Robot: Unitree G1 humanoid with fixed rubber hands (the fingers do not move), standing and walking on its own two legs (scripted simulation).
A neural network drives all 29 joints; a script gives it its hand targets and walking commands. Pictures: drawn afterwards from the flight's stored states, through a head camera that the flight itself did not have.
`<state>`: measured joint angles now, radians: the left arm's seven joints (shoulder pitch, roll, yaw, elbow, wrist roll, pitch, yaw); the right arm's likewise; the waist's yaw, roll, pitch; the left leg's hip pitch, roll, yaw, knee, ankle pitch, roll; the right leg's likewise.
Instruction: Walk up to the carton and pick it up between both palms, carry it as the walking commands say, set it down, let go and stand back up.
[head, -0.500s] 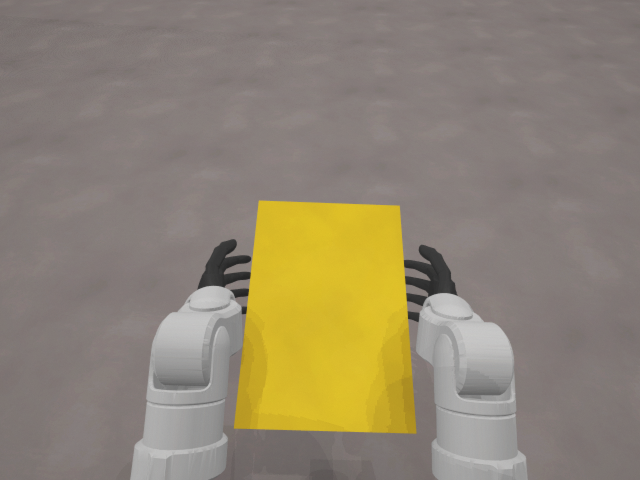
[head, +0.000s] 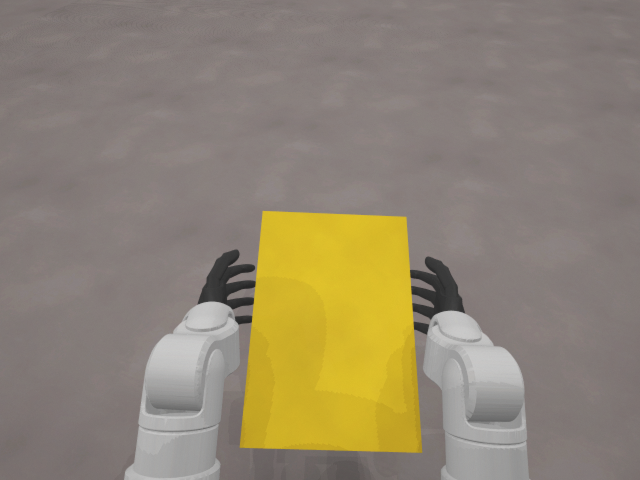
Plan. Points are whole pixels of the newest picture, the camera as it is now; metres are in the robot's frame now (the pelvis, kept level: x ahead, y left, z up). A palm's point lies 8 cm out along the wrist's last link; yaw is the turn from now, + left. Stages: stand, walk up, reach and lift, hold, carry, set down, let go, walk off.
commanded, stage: carry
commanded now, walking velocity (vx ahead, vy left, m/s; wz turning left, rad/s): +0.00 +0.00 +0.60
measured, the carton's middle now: (328, 335) +0.31 +0.00 +0.00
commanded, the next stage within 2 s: none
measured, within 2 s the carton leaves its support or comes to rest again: neither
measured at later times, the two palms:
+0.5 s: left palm (36, 443) +0.15 +0.26 +0.09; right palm (304, 342) +0.25 +0.02 +0.10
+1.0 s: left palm out of the picture +0.02 +0.32 +0.11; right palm (188, 395) +0.19 +0.13 +0.12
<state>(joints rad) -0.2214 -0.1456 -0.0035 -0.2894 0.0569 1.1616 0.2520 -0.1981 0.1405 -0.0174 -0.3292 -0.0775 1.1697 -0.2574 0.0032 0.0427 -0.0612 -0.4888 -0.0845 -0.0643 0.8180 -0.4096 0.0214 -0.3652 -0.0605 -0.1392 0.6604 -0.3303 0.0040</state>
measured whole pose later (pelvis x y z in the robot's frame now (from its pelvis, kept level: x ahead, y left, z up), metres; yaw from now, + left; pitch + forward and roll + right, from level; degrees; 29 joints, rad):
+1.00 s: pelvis -0.12 +0.04 +0.00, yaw +41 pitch +3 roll +3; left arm -0.28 -0.16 0.04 -0.27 0.09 1.20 0.27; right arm -0.32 0.17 -0.05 -0.27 -0.09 1.22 -0.28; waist -0.03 -0.03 -0.07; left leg -0.39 0.03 0.17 0.62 -0.32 -0.01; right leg -0.34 -0.26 -0.27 0.70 -0.38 0.06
